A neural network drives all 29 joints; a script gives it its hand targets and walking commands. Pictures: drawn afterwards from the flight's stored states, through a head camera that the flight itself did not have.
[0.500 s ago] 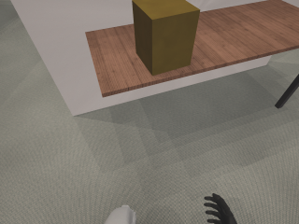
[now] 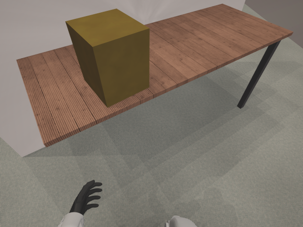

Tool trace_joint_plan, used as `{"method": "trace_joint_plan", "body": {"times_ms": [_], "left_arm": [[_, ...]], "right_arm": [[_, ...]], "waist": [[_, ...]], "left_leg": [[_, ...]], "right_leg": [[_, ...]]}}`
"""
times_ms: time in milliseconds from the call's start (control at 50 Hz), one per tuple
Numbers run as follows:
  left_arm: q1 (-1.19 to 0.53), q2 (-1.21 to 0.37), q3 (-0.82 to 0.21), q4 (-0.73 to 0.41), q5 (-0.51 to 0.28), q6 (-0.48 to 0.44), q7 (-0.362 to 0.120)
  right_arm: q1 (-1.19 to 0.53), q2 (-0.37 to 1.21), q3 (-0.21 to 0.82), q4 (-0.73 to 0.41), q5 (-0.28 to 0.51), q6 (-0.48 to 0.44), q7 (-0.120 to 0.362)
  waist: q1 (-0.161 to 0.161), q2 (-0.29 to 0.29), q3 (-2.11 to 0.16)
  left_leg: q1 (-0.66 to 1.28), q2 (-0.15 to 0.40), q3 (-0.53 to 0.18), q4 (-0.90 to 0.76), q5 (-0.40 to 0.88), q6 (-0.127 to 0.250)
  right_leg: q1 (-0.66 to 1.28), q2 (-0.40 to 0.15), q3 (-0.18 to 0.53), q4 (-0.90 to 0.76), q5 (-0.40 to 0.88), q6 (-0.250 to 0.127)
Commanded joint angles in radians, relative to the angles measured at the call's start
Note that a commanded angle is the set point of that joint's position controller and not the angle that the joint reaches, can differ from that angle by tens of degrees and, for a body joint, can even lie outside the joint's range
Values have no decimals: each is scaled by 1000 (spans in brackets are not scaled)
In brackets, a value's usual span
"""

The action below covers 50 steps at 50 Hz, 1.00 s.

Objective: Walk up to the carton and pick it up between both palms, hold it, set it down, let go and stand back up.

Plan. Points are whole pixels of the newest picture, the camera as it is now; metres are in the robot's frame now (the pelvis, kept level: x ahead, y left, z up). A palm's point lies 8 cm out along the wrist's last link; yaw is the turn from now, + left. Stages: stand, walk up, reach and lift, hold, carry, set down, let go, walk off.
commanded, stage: walk up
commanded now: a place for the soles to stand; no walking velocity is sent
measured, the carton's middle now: (112, 58) +0.68 +0.13 +0.08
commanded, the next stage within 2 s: none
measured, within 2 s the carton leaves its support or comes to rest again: neither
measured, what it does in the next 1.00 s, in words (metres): walks ahead: left foot, then right foot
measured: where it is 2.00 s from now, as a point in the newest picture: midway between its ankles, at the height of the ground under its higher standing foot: outside the picture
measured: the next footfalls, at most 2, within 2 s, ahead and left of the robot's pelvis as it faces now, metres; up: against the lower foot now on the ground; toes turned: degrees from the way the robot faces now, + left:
left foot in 0.42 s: +0.18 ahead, +0.13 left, +0.00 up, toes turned +7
right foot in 0.70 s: +0.21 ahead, -0.07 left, +0.00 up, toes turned -1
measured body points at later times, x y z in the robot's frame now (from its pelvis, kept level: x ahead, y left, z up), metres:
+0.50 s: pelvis +0.11 +0.04 +0.00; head +0.11 +0.05 +0.45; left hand +0.15 +0.28 -0.13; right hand +0.30 -0.13 -0.09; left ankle +0.17 +0.16 -0.70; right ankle +0.08 -0.09 -0.66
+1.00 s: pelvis +0.13 +0.00 +0.02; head +0.14 +0.00 +0.47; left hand +0.29 +0.21 -0.08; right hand +0.25 -0.21 -0.10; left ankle +0.14 +0.13 -0.70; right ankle +0.16 -0.07 -0.70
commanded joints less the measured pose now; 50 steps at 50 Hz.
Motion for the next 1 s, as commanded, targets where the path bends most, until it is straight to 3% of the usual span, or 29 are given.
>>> {"method": "trace_joint_plan", "body": {"times_ms": [0, 20, 60, 100, 160, 180, 240, 280, 340, 360, 380, 400, 420, 440, 480, 540, 600, 640, 680, 700, 720, 740, 760, 780, 840, 880, 920, 940, 980], "left_arm": [[253, 199, 92, -76, -17, -13, 56], [226, 173, 81, -85, -14, -21, 68], [154, 134, 71, -85, -14, -33, 81], [110, 109, 58, -81, -10, -48, 71], [127, 102, 54, -60, -10, -68, 66], [131, 106, 58, -54, -10, -71, 65], [124, 116, 54, -34, -10, -69, 61], [87, 132, 52, -27, -12, -57, 53], [83, 155, 49, -10, -19, -24, 27], [84, 151, 47, -7, -22, -9, 18], [108, 123, 37, -10, -30, 2, 7], [140, 74, 20, -19, -35, 7, -2], [132, 31, 1, -44, -26, 20, -5], [131, 89, 21, -57, -15, 44, 8], [72, 104, 21, -76, -13, 54, 17], [99, 119, 22, -56, -12, 68, 25], [88, 91, 10, -48, -24, 79, 24], [80, 61, 3, -46, -36, 78, 23], [167, 63, 19, -10, -33, 67, 22], [212, 88, 34, 9, -33, 58, 20], [157, 179, 55, -31, -21, 44, 22], [50, 226, 69, -62, -30, 44, 25], [-14, 173, 57, -83, -25, 38, 29], [-23, 143, 47, -88, -27, 34, 36], [-37, 126, 41, -78, -20, 32, 49], [-53, 106, 33, -80, -21, 36, 42], [-65, 90, 24, -74, -28, 39, 33], [-52, 70, 16, -70, -35, 36, 25], [-25, 52, 13, -46, -42, 39, 19]], "right_arm": [[-174, -82, 3, -213, -19, 3, 13], [-173, -55, 11, -199, -19, 1, 16], [-111, -38, 16, -164, -28, 5, 12], [-71, -47, 8, -141, -30, 8, 8], [-116, -31, 10, -148, -33, 15, 11], [-143, -23, 14, -161, -32, 15, 12], [-185, 0, 24, -174, -27, 9, 17], [-195, 25, 35, -167, -16, -3, 19], [-161, 45, 41, -148, -4, -18, 1], [-106, 44, 35, -124, -6, -24, -10], [-52, 9, 19, -110, -18, -32, -21], [10, -47, -3, -115, -31, -42, -33], [33, -101, -17, -147, -26, -47, -44], [-13, -144, -37, -164, -24, -36, -57], [-113, -108, -27, -211, -16, -34, -66], [-174, -44, -4, -229, -22, -43, -70], [-211, -34, -7, -230, -25, -53, -62], [-263, -62, -16, -230, -21, -46, -53], [-289, -68, -16, -226, -3, -22, -41], [-255, -36, -3, -213, 0, -6, -32], [-240, 18, 16, -222, 15, 7, -23], [-257, -17, 4, -231, 15, 23, -31], [-263, -27, 12, -219, 4, 30, -36], [-260, -7, 25, -200, 0, 28, -34], [-184, 22, 35, -152, 6, 17, -37], [-155, 22, 42, -137, 10, 6, -38], [-131, 15, 40, -127, 9, -5, -35], [-138, -8, 31, -134, 7, -11, -32], [-203, -36, 30, -138, 4, -19, -17]], "waist": [[183, -84, -107], [164, -58, -80], [109, -69, -50], [75, -75, -47], [78, -54, -33], [86, -79, -25], [76, -119, -4], [64, -152, -21], [51, -179, -63], [22, -137, -81], [1, -35, -117], [-24, 112, -165], [-30, 217, -164], [-10, 152, -163], [5, 142, -72], [39, 173, -67], [49, 174, -72], [64, 213, -85], [111, 138, -138], [120, 20, -140], [95, -218, -98], [83, -245, -44], [70, -171, -13], [69, -116, -9], [47, -146, -92], [38, -143, -113], [24, -72, -131], [32, -20, -145], [73, 50, -90]], "left_leg": [[-475, -61, -120, 421, -43, 19], [-506, -48, -137, 436, -1, 21], [-475, 2, -165, 406, 96, 4], [-403, -4, -163, 377, 144, -16], [-418, 2, -167, 319, 168, -22], [-443, 11, -165, 276, 176, -23], [-396, 28, -139, 75, 214, -14], [-257, 6, -87, -87, 214, 2], [-55, -63, -1, -259, 324, 29], [45, -89, 16, -334, 422, 40], [155, -81, -36, -389, 494, 51], [256, 76, -218, -428, 555, 100], [213, 301, -565, -598, 497, 197], [154, 334, -623, -634, 340, 306], [97, 318, -551, -658, 283, 297], [19, 259, -411, -642, 317, 265], [-4, 240, -304, -609, 462, 264], [-60, 217, -224, -567, 488, 229], [-163, 159, -142, -430, 430, 159], [-218, 96, -92, -318, 299, 103], [-314, -9, -9, -166, 93, 7], [-222, -79, -49, -79, -15, -13], [-179, -63, -89, -18, -20, -7], [-209, -64, -98, -16, -25, 4], [-164, -54, -92, -92, 49, 19], [-95, -62, -79, -253, 135, 23], [38, -59, -97, -458, 318, 43], [111, -15, -161, -480, 393, 61], [-32, 33, -246, -526, 340, 88]], "right_leg": [[437, -404, 766, -541, -315, -242], [438, -378, 659, -506, -189, -215], [333, -351, 523, -508, -135, -179], [271, -340, 413, -516, -59, -178], [259, -350, 342, -534, 7, -192], [284, -349, 331, -534, 8, -189], [268, -307, 237, -532, 10, -151], [225, -251, 125, -487, 116, -115], [177, -205, 57, -343, 262, -81], [139, -172, 31, -240, 264, -56], [92, -127, 4, -100, 245, -14], [-1, -69, -29, 102, 75, 45], [-76, 22, 30, 319, -355, 93], [-76, 8, 108, 447, -403, 94], [-191, -18, 149, 543, -325, 107], [-137, -46, 160, 484, -305, 120], [-49, -54, 136, 289, -344, 117], [83, -61, 113, 81, -295, 94], [321, -21, 75, -168, -20, 70], [391, -20, 116, -254, 50, 53], [326, -209, 432, -411, -20, -18], [100, -278, 572, -470, -64, -125], [66, -283, 564, -492, -83, -154], [149, -269, 489, -476, 26, -152], [248, -219, 365, -382, 267, -128], [269, -191, 310, -355, 262, -98], [247, -169, 266, -323, 256, -56], [206, -144, 228, -307, 218, -23], [290, -42, 149, -333, 11, 21]]}}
